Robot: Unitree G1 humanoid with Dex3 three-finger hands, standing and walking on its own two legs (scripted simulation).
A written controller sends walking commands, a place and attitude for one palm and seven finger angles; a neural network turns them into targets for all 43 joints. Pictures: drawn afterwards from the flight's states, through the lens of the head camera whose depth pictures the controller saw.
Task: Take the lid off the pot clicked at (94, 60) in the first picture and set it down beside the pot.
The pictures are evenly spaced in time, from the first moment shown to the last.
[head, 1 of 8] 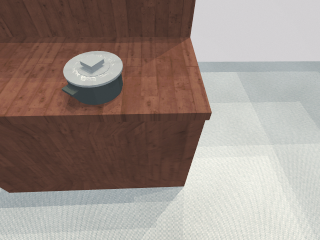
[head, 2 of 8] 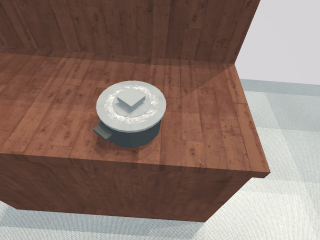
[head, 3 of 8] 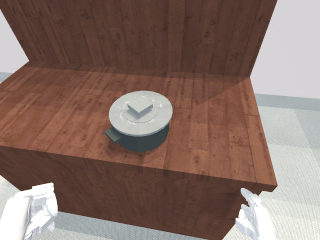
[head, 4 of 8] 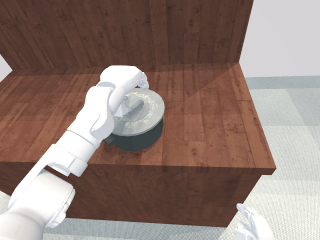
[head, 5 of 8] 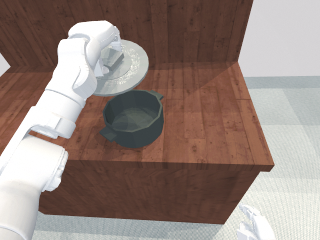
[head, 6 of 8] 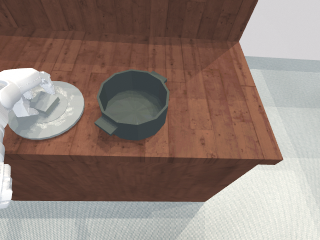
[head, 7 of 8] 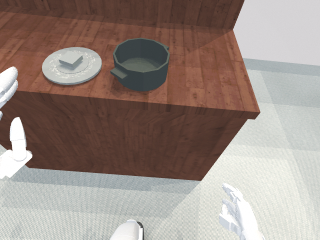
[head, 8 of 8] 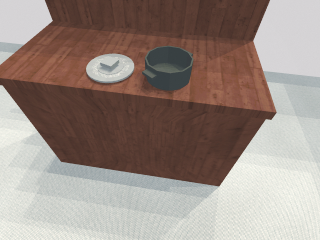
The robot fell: no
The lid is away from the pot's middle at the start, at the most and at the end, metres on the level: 0.01 0.24 0.24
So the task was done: yes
